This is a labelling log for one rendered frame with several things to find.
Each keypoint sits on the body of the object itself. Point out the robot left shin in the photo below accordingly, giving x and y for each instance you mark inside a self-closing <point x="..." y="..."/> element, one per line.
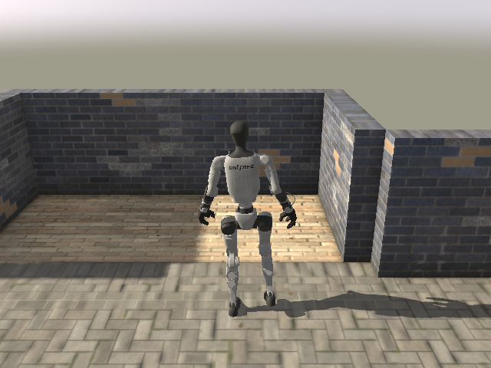
<point x="232" y="277"/>

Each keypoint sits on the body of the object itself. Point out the robot right upper arm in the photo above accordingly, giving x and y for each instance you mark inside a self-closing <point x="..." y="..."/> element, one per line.
<point x="270" y="171"/>

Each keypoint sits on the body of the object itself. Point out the robot left forearm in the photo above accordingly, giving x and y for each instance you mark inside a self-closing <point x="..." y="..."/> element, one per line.
<point x="206" y="203"/>

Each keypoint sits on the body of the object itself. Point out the humanoid robot torso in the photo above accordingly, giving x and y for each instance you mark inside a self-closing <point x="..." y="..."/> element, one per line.
<point x="242" y="177"/>

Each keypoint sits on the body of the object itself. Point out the robot right forearm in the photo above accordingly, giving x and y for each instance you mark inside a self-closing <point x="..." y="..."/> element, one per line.
<point x="283" y="200"/>

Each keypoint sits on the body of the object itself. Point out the right robot hand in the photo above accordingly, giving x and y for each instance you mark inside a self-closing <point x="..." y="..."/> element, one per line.
<point x="291" y="216"/>

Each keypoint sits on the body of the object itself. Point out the robot left upper arm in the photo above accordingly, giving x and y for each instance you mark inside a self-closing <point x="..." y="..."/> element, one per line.
<point x="214" y="174"/>

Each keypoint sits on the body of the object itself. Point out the left robot hand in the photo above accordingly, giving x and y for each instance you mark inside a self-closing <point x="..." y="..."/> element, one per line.
<point x="207" y="214"/>

